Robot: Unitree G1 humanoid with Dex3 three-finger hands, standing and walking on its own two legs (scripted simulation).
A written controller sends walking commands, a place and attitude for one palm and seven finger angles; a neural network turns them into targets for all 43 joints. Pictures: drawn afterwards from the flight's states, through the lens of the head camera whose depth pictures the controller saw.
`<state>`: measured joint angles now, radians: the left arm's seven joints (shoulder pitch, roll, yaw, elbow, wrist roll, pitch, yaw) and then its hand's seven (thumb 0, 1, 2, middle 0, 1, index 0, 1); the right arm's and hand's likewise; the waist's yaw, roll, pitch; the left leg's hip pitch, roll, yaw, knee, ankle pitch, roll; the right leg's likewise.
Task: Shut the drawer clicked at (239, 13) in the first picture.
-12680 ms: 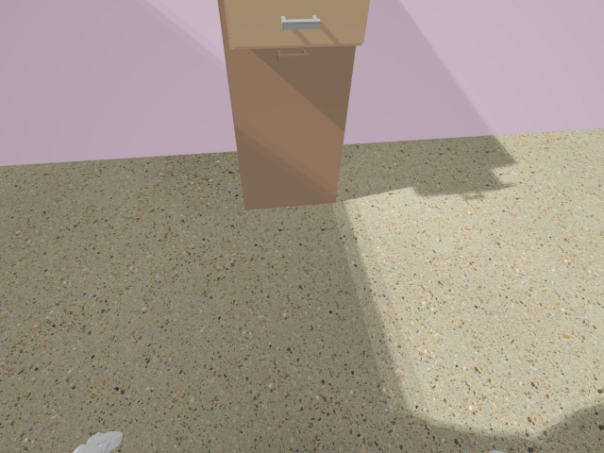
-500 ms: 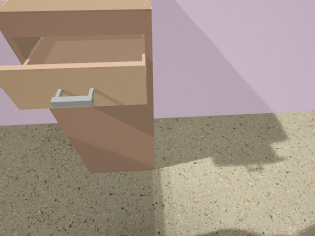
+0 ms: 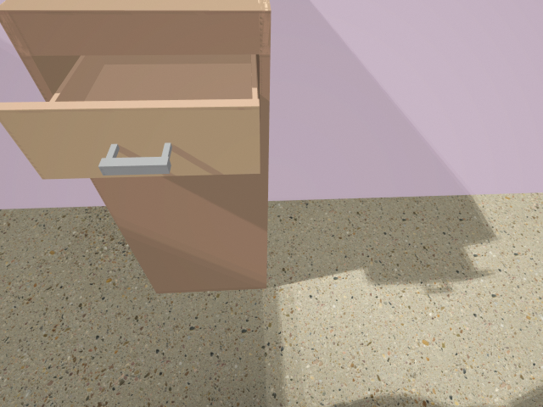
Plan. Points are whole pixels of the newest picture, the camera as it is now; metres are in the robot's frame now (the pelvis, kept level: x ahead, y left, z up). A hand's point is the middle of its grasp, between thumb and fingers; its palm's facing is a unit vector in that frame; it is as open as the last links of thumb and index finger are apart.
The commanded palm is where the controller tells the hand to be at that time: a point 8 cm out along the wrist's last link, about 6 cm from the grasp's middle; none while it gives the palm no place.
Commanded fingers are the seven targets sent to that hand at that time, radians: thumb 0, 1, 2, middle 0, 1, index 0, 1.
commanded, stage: raise the hand and make a fist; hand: left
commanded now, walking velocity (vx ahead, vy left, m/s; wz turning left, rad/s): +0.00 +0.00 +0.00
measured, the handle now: (138, 157) +0.45 +0.24 +0.12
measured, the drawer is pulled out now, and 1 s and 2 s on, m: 0.16 0.16 0.16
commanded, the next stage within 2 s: bring the fist close to the handle in 1.86 s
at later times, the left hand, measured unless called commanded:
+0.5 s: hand (123, 395) +0.14 +0.19 +0.01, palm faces +0.28 -0.96 -0.06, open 5.3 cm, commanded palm +0.15 +0.23 +0.04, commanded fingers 0.00 0.90 0.90 -0.76 -0.91 -0.76 -0.91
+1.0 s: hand (115, 299) +0.22 +0.20 +0.11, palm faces +0.09 -1.00 -0.03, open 3.2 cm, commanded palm +0.20 +0.24 +0.13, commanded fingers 0.00 0.90 0.90 -1.26 -1.45 -1.26 -1.45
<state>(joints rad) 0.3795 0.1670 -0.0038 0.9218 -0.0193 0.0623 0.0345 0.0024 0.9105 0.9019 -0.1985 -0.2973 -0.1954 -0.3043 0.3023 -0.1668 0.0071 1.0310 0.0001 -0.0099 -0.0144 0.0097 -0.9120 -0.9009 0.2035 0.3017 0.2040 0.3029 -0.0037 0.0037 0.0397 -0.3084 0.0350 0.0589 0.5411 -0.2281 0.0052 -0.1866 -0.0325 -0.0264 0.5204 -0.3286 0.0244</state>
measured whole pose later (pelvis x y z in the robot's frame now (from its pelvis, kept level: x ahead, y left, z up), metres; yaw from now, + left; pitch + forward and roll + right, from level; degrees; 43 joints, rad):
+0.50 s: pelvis -0.01 -0.04 -0.05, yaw +4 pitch +6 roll -2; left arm 0.55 0.21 0.22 -0.07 -0.27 -0.41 -0.19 0.02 0.90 0.90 -0.57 -0.70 -0.56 -0.70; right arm 0.17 -0.25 -0.05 0.53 0.01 -0.23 -0.07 0.01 -0.90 -0.90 0.20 0.30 0.20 0.30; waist 0.06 0.00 -0.09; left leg -0.67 0.06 -0.06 0.93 -0.37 -0.04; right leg -0.50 0.00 -0.13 0.92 -0.52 -0.04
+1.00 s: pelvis -0.01 -0.01 -0.02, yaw +2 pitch +2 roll -1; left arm 0.27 0.26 0.25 -0.18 -0.33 -0.07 -0.25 0.01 0.90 0.90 -1.07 -1.24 -1.06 -1.25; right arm 0.30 -0.28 0.00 0.63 0.06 -0.25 -0.09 0.02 -0.90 -0.90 0.20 0.30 0.20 0.30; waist 0.04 0.05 -0.05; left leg -0.45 0.05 0.00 0.70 -0.29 -0.01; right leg -0.30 -0.02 -0.07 0.67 -0.41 0.01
